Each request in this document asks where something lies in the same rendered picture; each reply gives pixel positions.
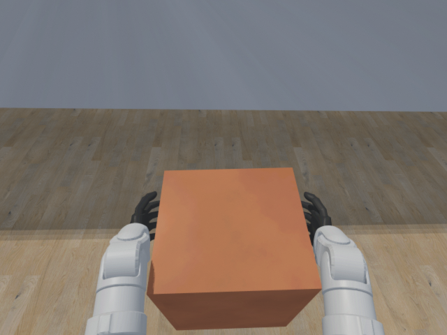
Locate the right robot forearm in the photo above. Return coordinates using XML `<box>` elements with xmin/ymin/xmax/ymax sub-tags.
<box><xmin>313</xmin><ymin>225</ymin><xmax>385</xmax><ymax>335</ymax></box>

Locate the left robot hand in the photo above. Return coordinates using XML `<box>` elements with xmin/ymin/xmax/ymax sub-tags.
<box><xmin>130</xmin><ymin>191</ymin><xmax>160</xmax><ymax>241</ymax></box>

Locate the right robot hand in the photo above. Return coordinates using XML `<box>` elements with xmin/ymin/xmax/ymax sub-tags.
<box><xmin>301</xmin><ymin>192</ymin><xmax>332</xmax><ymax>246</ymax></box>

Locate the left robot forearm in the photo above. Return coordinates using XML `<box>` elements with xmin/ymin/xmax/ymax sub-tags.
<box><xmin>85</xmin><ymin>223</ymin><xmax>150</xmax><ymax>335</ymax></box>

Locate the carton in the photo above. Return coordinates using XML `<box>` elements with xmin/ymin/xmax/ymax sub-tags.
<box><xmin>147</xmin><ymin>167</ymin><xmax>322</xmax><ymax>330</ymax></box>

